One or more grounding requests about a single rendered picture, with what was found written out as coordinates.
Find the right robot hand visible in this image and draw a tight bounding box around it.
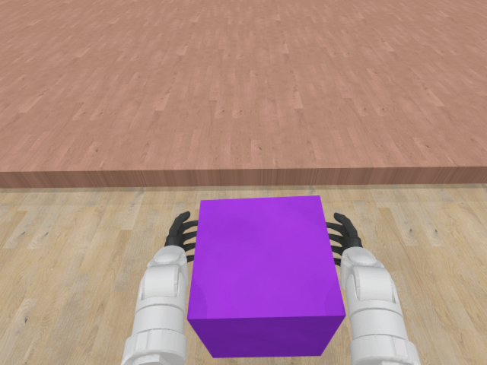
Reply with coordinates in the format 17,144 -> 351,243
326,213 -> 363,266

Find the left robot forearm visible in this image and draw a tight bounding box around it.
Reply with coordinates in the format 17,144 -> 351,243
120,246 -> 189,365

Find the right robot forearm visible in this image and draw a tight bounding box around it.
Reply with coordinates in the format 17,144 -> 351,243
340,246 -> 421,365

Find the carton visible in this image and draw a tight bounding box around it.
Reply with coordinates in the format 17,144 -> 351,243
187,195 -> 346,358

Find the left robot hand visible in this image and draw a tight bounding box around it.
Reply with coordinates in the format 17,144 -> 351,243
164,211 -> 198,262

